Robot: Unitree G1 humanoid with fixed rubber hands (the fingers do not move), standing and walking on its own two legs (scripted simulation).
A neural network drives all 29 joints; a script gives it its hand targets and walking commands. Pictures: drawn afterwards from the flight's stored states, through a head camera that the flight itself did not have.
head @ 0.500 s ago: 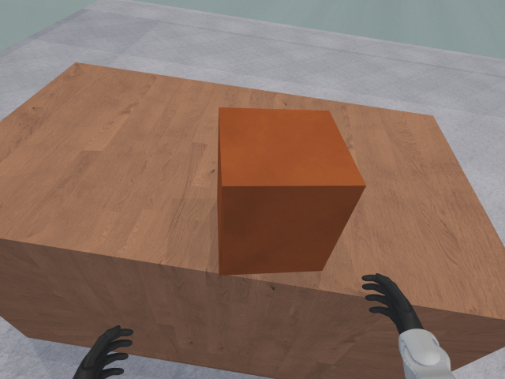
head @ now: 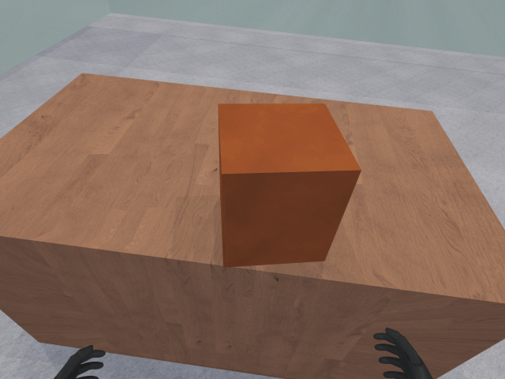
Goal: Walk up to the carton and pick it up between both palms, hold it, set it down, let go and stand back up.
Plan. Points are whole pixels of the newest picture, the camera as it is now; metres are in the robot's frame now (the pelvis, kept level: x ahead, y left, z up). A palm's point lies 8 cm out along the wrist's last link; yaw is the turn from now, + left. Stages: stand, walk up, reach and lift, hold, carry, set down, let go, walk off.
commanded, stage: stand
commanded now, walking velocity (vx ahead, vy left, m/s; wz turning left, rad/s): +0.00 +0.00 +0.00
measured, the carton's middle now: (273, 186) +0.47 +0.01 +0.06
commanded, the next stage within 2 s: none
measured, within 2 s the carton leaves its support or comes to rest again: neither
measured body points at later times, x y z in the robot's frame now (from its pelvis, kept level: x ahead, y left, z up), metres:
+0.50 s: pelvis -0.01 +0.00 +0.00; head -0.03 +0.01 +0.45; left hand +0.11 +0.30 -0.07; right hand +0.19 -0.24 -0.06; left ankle +0.03 +0.15 -0.73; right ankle +0.01 -0.10 -0.73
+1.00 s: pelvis -0.01 +0.00 +0.00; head -0.03 +0.01 +0.45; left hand +0.10 +0.30 -0.07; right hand +0.19 -0.24 -0.07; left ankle +0.03 +0.15 -0.73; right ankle +0.01 -0.10 -0.73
